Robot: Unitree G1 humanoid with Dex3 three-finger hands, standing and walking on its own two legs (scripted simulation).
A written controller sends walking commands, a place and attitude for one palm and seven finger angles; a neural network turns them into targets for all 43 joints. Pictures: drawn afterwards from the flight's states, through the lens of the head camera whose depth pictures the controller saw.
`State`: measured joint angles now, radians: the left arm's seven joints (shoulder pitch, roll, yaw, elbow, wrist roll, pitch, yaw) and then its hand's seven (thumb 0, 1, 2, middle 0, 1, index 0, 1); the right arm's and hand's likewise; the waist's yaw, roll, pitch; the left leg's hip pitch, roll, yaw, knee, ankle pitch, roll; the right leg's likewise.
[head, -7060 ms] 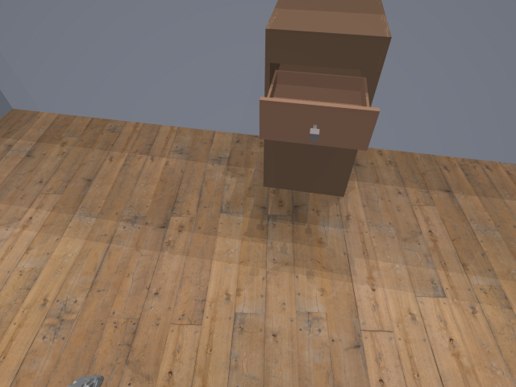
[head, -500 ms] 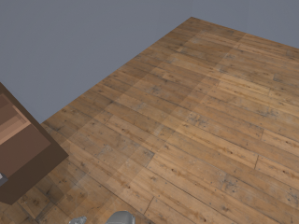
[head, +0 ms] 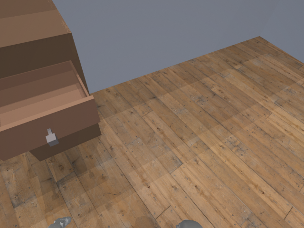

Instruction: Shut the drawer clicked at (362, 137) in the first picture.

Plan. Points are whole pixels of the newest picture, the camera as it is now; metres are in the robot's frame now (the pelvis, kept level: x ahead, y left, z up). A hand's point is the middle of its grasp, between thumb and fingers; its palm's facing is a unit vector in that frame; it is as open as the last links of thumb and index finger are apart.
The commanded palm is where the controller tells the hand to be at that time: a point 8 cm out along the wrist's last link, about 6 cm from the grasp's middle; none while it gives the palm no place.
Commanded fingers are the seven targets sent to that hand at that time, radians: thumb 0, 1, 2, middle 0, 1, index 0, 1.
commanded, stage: turn to face it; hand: left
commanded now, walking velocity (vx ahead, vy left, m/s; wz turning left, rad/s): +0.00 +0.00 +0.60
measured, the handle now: (51, 136) +0.42 +0.40 -0.16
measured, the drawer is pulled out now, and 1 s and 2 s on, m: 0.26 0.26 0.26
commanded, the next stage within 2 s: take the last steps up to it in 0.86 s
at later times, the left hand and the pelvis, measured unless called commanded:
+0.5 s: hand out of the picture +0.02 +0.17 -0.15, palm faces +0.31 -0.91 -0.29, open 7.4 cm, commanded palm none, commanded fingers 0.00 0.90 0.90 -0.20 -0.30 -0.20 -0.30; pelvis +0.00 -0.05 +0.00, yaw +19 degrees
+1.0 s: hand out of the picture -0.10 +0.23 -0.17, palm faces +0.53 -0.82 -0.23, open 7.4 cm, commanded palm none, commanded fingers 0.00 0.90 0.90 -0.20 -0.30 -0.20 -0.30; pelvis -0.04 +0.02 +0.00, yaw +29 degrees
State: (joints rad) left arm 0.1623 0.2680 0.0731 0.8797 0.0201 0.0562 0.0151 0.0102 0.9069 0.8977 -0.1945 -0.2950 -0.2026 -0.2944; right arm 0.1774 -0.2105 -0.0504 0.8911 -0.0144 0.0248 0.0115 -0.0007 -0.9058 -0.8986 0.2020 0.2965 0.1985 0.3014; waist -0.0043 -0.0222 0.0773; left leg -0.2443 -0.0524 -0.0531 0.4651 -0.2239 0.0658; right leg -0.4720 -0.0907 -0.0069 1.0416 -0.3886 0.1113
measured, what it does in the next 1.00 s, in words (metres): steps on the spot, turning left: right foot, then left foot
